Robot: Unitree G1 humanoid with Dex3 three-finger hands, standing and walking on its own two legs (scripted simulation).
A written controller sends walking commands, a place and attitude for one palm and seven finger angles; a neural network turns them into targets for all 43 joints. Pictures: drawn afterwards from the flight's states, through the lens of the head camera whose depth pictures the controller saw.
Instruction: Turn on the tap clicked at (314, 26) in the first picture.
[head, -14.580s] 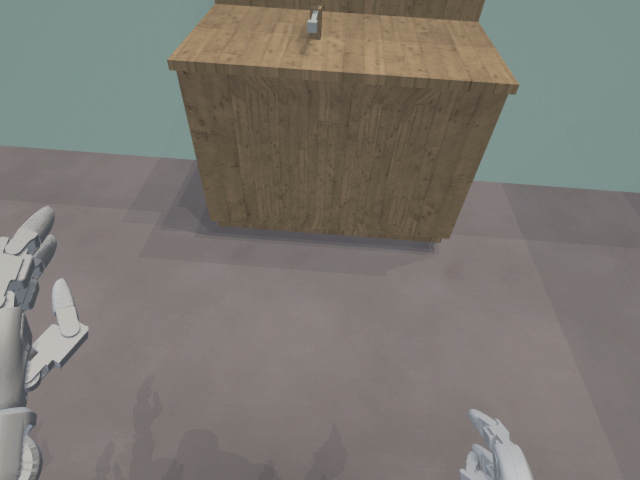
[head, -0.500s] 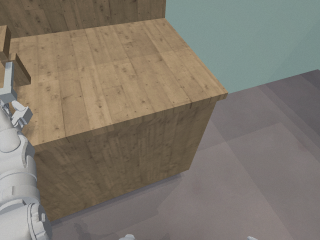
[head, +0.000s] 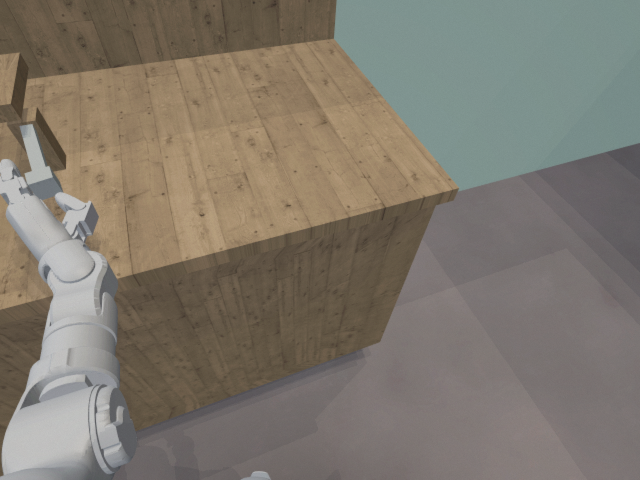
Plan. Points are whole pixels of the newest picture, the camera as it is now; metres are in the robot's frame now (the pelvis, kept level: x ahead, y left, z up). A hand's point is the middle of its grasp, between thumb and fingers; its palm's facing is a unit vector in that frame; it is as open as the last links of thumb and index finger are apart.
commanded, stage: push the lever round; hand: left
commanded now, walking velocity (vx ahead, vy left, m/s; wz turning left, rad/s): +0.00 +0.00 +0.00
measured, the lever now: (44, 183) +0.45 +0.36 +0.11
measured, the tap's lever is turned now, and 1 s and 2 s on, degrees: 12 40 61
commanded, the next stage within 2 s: lift the hand up off the lever in 1.80 s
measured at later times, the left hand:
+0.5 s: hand (122, 192) +0.46 +0.27 +0.10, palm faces +0.79 -0.61 -0.08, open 7.9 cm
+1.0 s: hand (148, 174) +0.49 +0.25 +0.10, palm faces +0.84 -0.54 -0.09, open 8.1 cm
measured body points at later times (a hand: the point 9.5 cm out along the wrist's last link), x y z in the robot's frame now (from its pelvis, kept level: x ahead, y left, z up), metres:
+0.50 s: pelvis -0.01 -0.01 -0.01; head +0.04 +0.00 +0.44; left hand +0.41 +0.30 +0.10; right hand +0.03 -0.27 -0.13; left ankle +0.04 +0.11 -0.71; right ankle -0.01 -0.11 -0.71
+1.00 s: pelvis +0.00 -0.01 -0.01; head +0.07 +0.00 +0.44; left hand +0.44 +0.27 +0.10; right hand +0.01 -0.26 -0.14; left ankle +0.04 +0.11 -0.71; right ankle -0.01 -0.11 -0.71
